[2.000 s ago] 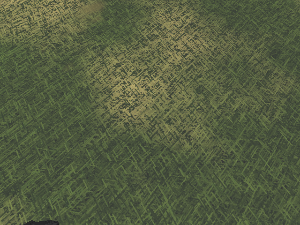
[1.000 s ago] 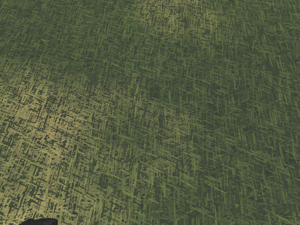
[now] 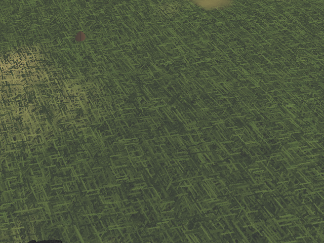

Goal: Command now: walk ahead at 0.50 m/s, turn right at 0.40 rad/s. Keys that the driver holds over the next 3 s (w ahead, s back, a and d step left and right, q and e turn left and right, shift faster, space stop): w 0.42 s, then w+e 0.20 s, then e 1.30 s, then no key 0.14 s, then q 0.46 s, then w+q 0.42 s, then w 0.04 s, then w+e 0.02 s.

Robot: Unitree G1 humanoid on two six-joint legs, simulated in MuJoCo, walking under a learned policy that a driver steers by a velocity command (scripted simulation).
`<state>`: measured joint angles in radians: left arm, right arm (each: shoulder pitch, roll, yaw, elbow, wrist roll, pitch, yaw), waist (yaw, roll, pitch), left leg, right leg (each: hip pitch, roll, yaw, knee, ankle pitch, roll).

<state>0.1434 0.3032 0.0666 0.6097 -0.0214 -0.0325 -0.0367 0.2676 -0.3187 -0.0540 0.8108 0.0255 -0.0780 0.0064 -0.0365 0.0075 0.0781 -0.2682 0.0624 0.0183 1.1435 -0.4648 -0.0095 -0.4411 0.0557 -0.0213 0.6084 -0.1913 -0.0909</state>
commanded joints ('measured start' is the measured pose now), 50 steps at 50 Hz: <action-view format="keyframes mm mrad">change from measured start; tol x32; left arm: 1 124 122 35 -22 12 -28 8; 50 100 161 58 -36 14 -1 23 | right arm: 1 -64 -128 -22 -104 -13 -51 -1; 50 -104 -107 -15 -104 -13 39 -11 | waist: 1 69 -36 -152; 50 83 -56 -341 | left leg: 1 -443 71 -81 40 137 16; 19 -337 -13 -33 -644 448 47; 22 232 29 -71 -616 485 149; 24 691 344 -757 -809 118 321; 32 76 189 -105 -1006 498 207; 45 254 156 167 -531 1016 99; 46 139 80 180 -297 805 37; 47 -201 -74 163 44 -116 -36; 50 -412 -65 -121 217 -86 -23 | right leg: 1 452 -282 437 -331 81 -191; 21 502 -232 164 -108 701 -59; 25 -300 -34 211 727 -328 50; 45 114 -21 -41 -102 154 0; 47 597 -303 392 -58 948 -202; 50 532 -336 524 -220 452 -263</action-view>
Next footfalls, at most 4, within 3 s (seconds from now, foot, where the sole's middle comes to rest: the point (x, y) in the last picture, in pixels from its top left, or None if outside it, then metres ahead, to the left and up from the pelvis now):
0.44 left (136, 239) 0.45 0.14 -0.76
0.92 right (195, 187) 0.66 -0.12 -0.76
1.36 left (146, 175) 0.72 0.10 -0.76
1.78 right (194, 214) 0.54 -0.10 -0.76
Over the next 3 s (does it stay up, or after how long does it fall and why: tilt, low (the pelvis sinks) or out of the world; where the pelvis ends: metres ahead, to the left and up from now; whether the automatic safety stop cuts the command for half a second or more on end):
stays up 0.72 -0.01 0.03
